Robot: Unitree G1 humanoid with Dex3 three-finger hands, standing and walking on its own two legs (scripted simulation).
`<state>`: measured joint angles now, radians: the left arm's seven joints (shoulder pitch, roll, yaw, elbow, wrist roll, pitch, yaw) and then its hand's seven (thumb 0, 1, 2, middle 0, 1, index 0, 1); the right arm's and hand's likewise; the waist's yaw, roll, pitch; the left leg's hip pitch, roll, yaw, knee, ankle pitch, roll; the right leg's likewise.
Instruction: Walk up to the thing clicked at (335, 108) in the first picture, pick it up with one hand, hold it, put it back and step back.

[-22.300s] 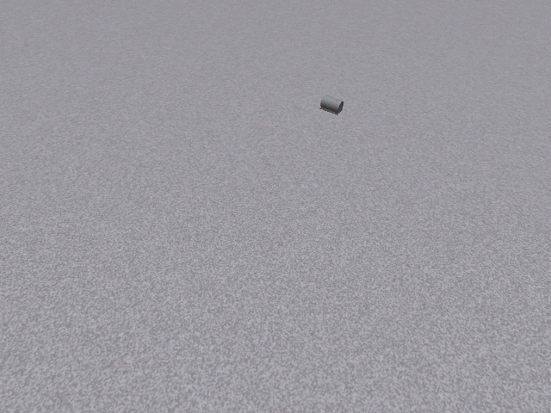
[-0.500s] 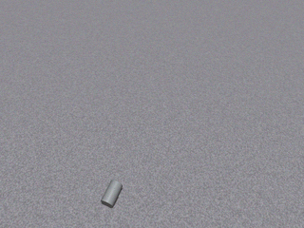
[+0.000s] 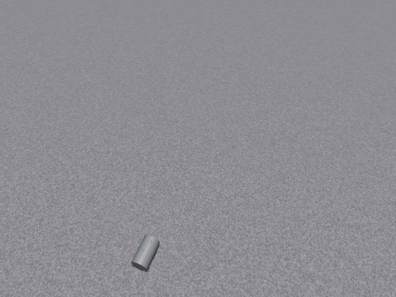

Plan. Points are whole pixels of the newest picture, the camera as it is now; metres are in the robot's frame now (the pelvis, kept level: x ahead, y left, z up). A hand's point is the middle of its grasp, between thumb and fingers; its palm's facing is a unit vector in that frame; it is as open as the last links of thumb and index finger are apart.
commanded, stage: stand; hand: left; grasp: from above
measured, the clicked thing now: (145, 252) +0.46 +0.24 -0.74
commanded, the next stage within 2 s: rise first in 0.50 s
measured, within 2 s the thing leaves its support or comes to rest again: neither
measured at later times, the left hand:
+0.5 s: hand out of the picture +0.08 +0.26 -0.15, palm faces -0.01 -0.94 -0.35, open 7.4 cm
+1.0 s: hand out of the picture +0.16 +0.26 -0.18, palm faces -0.01 -0.91 -0.42, open 11.9 cm
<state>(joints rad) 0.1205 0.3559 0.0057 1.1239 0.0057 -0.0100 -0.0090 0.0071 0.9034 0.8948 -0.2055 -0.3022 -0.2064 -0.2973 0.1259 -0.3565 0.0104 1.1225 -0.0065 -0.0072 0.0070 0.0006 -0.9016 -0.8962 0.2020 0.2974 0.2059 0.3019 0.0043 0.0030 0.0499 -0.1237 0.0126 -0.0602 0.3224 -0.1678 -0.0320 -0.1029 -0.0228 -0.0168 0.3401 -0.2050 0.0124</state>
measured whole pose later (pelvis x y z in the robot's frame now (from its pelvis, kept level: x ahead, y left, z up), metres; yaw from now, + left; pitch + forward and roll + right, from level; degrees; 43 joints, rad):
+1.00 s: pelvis -0.01 +0.01 -0.03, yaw -2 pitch +9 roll +0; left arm 0.00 0.30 0.16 0.91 0.12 0.20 0.07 0.00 -0.05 0.98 -0.07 -0.95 -0.07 -0.95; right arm 0.25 -0.25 -0.02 0.71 0.03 -0.03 0.00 0.00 -0.92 -0.90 0.20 0.30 0.21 0.30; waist -0.03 0.00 -0.04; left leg -0.52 0.02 -0.04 0.70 -0.33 -0.03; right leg -0.50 -0.01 0.01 0.70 -0.35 0.02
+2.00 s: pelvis -0.06 +0.01 -0.21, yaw -2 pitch +31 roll -2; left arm -0.50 0.30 0.18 1.17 0.48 0.43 0.62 0.00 -0.50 1.00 -0.09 -1.03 -0.08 -1.04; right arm 0.09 -0.26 0.01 0.76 -0.06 -0.17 -0.02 0.00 -0.91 -0.90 0.20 0.30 0.21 0.30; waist -0.05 -0.01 -0.23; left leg -1.54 0.00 -0.09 1.61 -0.61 -0.05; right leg -1.50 0.00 -0.01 1.60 -0.63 0.02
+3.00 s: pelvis -0.10 +0.01 -0.43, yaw -8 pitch +36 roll -5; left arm -1.28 0.74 0.46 1.72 0.61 0.52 0.66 0.00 -0.37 0.89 -0.20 -0.96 -0.20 -0.96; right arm 0.13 -0.34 0.03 0.87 -0.12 -0.24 0.29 0.00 -0.92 -0.90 0.20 0.30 0.20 0.30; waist -0.23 0.02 -0.03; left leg -2.28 0.00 -0.15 2.33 -0.67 -0.06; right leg -2.24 0.06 -0.02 2.27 -0.66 0.05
